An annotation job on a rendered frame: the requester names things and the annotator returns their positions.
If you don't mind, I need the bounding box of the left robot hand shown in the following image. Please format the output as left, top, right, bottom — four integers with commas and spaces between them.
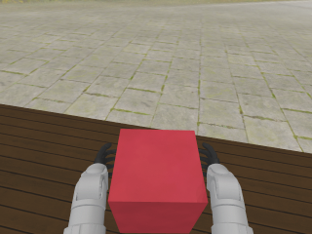
94, 142, 117, 176

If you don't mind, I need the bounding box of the right robot hand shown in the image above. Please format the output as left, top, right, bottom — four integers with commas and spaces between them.
198, 142, 220, 177

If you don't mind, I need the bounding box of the left robot forearm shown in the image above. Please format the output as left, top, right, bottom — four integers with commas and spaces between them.
63, 163, 108, 234

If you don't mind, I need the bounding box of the carton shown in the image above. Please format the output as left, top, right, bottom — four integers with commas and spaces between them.
107, 129, 209, 234

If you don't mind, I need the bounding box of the right robot forearm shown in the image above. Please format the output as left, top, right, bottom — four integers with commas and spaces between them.
207, 163, 254, 234

